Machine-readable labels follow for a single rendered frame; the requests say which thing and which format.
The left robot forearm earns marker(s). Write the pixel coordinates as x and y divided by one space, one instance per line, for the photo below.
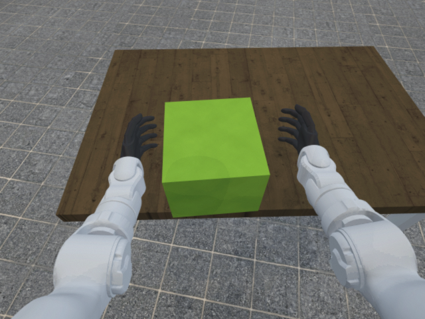
119 208

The left robot hand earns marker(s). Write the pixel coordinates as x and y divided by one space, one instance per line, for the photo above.
131 145

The carton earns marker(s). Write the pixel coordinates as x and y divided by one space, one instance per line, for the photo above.
213 157

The right robot forearm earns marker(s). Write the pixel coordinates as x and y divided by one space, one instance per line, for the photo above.
332 199

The right robot upper arm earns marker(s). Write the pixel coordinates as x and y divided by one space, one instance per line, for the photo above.
375 259

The right robot hand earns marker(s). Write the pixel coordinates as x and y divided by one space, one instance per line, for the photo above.
305 133

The left robot upper arm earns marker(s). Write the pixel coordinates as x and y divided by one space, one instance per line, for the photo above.
91 270

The table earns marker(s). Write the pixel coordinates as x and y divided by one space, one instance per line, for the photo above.
364 118

